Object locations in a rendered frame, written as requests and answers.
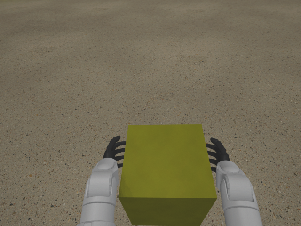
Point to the carton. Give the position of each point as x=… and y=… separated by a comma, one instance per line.
x=166, y=176

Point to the robot left forearm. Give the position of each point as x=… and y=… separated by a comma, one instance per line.
x=100, y=195

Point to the robot right forearm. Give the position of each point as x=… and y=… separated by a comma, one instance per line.
x=238, y=197

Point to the robot right hand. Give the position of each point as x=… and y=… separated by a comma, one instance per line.
x=220, y=154

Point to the robot left hand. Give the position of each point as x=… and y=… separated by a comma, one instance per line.
x=111, y=152

